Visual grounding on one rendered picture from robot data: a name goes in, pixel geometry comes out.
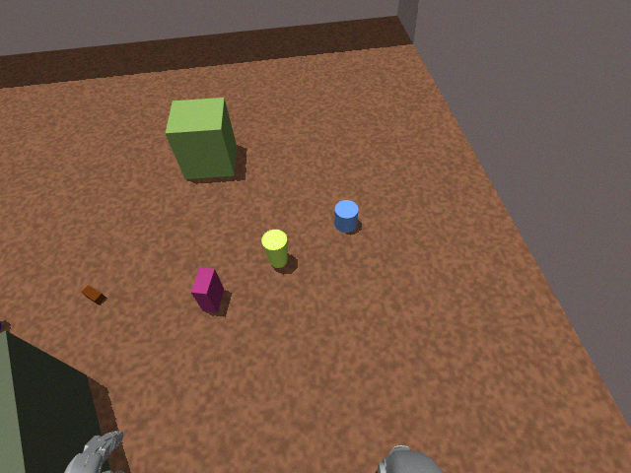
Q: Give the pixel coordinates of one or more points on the left robot hand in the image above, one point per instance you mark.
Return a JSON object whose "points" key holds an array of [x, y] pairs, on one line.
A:
{"points": [[95, 453]]}

